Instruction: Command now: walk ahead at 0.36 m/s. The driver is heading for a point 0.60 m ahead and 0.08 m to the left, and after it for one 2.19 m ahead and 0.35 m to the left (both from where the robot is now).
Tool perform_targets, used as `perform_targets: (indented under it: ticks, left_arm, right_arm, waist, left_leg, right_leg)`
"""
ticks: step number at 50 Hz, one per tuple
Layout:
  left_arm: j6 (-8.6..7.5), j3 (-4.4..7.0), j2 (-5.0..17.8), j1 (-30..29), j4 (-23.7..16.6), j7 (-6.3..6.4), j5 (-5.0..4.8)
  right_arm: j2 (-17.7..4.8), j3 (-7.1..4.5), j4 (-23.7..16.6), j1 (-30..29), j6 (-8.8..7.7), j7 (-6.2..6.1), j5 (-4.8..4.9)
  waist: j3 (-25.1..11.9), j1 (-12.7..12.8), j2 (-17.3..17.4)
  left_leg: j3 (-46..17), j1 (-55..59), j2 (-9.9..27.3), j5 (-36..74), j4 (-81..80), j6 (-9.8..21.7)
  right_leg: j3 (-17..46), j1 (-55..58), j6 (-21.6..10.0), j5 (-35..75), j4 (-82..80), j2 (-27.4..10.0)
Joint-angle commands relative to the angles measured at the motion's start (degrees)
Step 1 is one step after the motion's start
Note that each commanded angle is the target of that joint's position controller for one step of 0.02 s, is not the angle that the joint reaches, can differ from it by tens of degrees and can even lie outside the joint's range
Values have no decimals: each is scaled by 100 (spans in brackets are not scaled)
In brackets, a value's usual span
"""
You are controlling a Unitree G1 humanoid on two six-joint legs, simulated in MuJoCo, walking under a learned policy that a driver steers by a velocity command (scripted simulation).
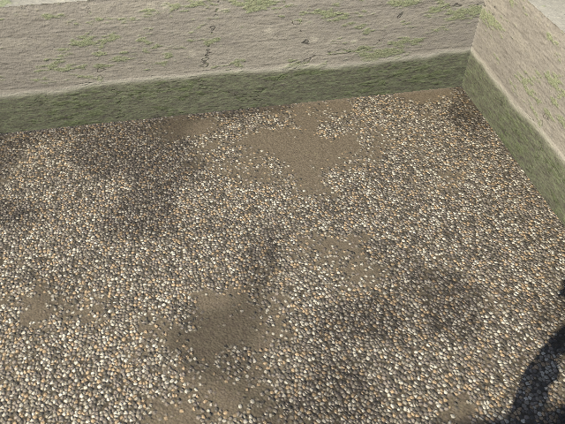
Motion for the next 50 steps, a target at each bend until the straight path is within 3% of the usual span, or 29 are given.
perform_targets:
  ticks: [1,2,3,4,6,7,8,10,11,13,14,16,17,20,25,26,27,28,32,33,34,38,39,40,42,43,44,45,50]
  left_arm:
    - [-109,87,349,-575,-558,-96,71]
    - [-139,81,294,-365,-469,-111,98]
    - [-128,105,379,-59,-271,-35,-6]
    - [-142,84,347,-538,-459,-116,53]
    - [-165,79,309,-342,-335,-131,86]
    - [-141,113,388,-92,-162,-44,5]
    - [-145,82,309,-488,-323,-120,75]
    - [-151,105,332,-257,-182,-154,86]
    - [-123,156,468,-168,-95,-75,1]
    - [-104,144,396,-312,-139,-37,12]
    - [-125,113,281,-262,-122,-127,88]
    - [-147,157,379,-150,-29,-183,68]
    - [-117,192,494,-224,-34,-94,-11]
    - [-84,166,401,-275,-81,-15,2]
    - [-39,196,463,-254,-119,-12,29]
    - [0,120,481,93,-106,-28,114]
    - [-19,193,459,-284,-91,-25,30]
    - [-12,141,338,-267,-117,-25,43]
    - [8,116,342,-311,-31,-46,53]
    - [-43,99,291,-509,-154,-126,77]
    - [-87,105,287,-379,-117,-135,99]
    - [-152,117,290,-395,-177,-94,97]
    - [-119,116,310,-192,-59,-1,12]
    - [-114,114,311,-601,-264,-86,60]
    - [-132,113,294,-468,-266,-99,89]
    - [-106,123,341,-229,-140,-8,-2]
    - [-86,129,371,-435,-209,4,-26]
    - [-113,110,319,-714,-388,-82,57]
    - [-189,88,300,-395,-269,-109,43]
  right_arm:
    - [-352,-59,-559,-444,-16,-14,-9]
    - [-340,-57,-513,-348,-3,-21,-57]
    - [-424,-112,-289,171,-60,-7,-63]
    - [-345,-55,-476,-293,-4,-15,-41]
    - [-365,-72,-385,-158,3,-21,-68]
    - [-455,-130,-162,285,-36,-15,-32]
    - [-293,-49,-333,-169,13,-10,-27]
    - [-389,-95,-239,-13,5,-11,-47]
    - [-597,-189,-66,302,-45,-21,-6]
    - [-487,-161,-37,214,-59,-22,42]
    - [-285,-88,-134,22,-12,-5,17]
    - [-477,-158,-81,149,12,-8,-2]
    - [-701,-252,47,333,-28,-33,39]
    - [-532,-211,43,244,-27,-38,88]
    - [-615,-236,44,296,22,-51,58]
    - [-801,-203,45,700,11,-144,-95]
    - [-473,-180,101,379,23,-86,23]
    - [-400,-115,64,293,14,-58,16]
    - [-528,-133,123,408,-34,-13,12]
    - [-449,-104,-94,28,2,-17,46]
    - [-528,-131,-98,122,6,-21,35]
    - [-554,-160,-212,106,33,-45,50]
    - [-575,-170,-78,379,-6,-37,36]
    - [-454,-121,-298,-52,46,-46,52]
    - [-479,-142,-343,-40,63,-54,21]
    - [-513,-163,-223,236,9,-50,3]
    - [-427,-126,-256,118,-2,-44,14]
    - [-389,-104,-425,-231,45,-56,43]
    - [-392,-109,-370,-56,69,-63,-56]
  waist:
    - [213,82,-68]
    - [-139,140,-33]
    - [-610,-13,-113]
    - [194,42,-144]
    - [-187,79,-66]
    - [-522,-62,-167]
    - [158,30,-206]
    - [-159,55,-16]
    - [-396,-61,-24]
    - [-237,-49,-84]
    - [-75,60,-104]
    - [-142,45,25]
    - [-331,-63,82]
    - [-311,-22,-12]
    - [-267,9,-42]
    - [-245,-199,32]
    - [-229,-44,-236]
    - [-284,7,-195]
    - [103,-80,-119]
    - [336,25,-53]
    - [-7,22,49]
    - [-242,-10,120]
    - [-513,-110,65]
    - [150,-17,47]
    - [-167,16,109]
    - [-512,-89,18]
    - [-186,-111,-112]
    - [156,-2,-45]
    - [-246,28,-135]
  left_leg:
    - [-525,521,376,2208,-474,57]
    - [-498,611,433,2372,-455,48]
    - [-460,990,256,1092,-654,38]
    - [-529,575,386,2011,-710,-12]
    - [-532,760,412,2086,-843,-38]
    - [-517,1103,240,961,-1028,-3]
    - [-592,726,429,1952,-1114,-38]
    - [-619,935,468,2214,-1268,-34]
    - [-592,1237,295,1473,-1301,12]
    - [-632,1215,336,1608,-1437,56]
    - [-682,987,523,2255,-1556,36]
    - [-675,1080,503,2412,-1620,30]
    - [-635,1315,321,2001,-1505,60]
    - [-660,1287,366,2074,-1533,124]
    - [-650,1147,378,2235,-1429,197]
    - [-663,1505,315,1950,-1552,423]
    - [-680,1119,435,1884,-1547,231]
    - [-639,1075,370,1460,-1649,160]
    - [-591,1001,250,749,-1756,89]
    - [-628,781,394,1822,-1591,69]
    - [-610,895,391,1953,-1495,92]
    - [-542,1007,355,2133,-1145,139]
    - [-477,1191,191,1094,-1179,122]
    - [-527,811,339,2062,-1064,117]
    - [-491,868,345,2266,-868,133]
    - [-425,1068,168,1179,-889,100]
    - [-432,947,146,1069,-901,79]
    - [-501,704,299,2124,-794,73]
    - [-496,859,334,2064,-849,-35]
  right_leg:
    - [144,-876,-196,2694,-627,-368]
    - [204,-613,-176,2770,-757,-421]
    - [534,-443,-231,1959,-1085,-461]
    - [346,-702,-206,2808,-986,-458]
    - [472,-346,-190,2977,-1197,-566]
    - [673,-264,-230,2156,-1450,-565]
    - [528,-421,-196,2961,-1443,-610]
    - [601,-94,-176,3041,-1617,-681]
    - [691,-122,-201,2483,-1640,-609]
    - [660,-182,-194,2437,-1752,-640]
    - [587,-17,-171,2857,-1917,-745]
    - [573,137,-176,3065,-1905,-738]
    - [598,25,-195,2834,-1706,-653]
    - [541,-144,-168,2554,-1721,-668]
    - [486,-254,-187,2551,-1529,-637]
    - [798,-455,-437,2638,-1763,-695]
    - [463,-200,-214,2183,-1694,-659]
    - [544,-106,-178,1898,-1863,-645]
    - [535,-243,-250,1557,-1952,-551]
    - [308,-281,-227,2321,-1712,-519]
    - [257,-105,-237,2388,-1603,-499]
    - [19,-179,-256,2376,-1182,-368]
    - [225,-157,-297,1686,-1319,-382]
    - [-3,-453,-257,2354,-1061,-338]
    - [-41,-338,-234,2571,-914,-337]
    - [214,-248,-283,1916,-1106,-362]
    - [263,-440,-309,1895,-1111,-364]
    - [5,-556,-262,2672,-852,-353]
    - [342,-218,-259,3268,-1167,-555]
